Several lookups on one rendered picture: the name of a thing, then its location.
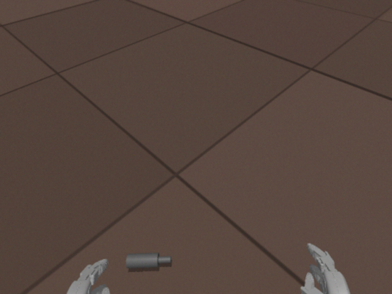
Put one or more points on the right robot hand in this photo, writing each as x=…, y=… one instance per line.
x=330, y=280

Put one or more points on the left robot hand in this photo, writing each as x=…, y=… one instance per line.
x=88, y=277

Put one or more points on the bottle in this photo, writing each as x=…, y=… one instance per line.
x=146, y=260

